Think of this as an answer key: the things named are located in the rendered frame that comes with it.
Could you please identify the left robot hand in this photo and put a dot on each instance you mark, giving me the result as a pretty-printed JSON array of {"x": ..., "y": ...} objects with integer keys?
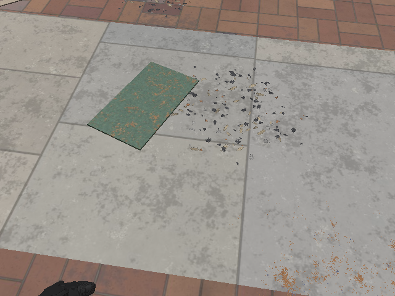
[{"x": 80, "y": 288}]

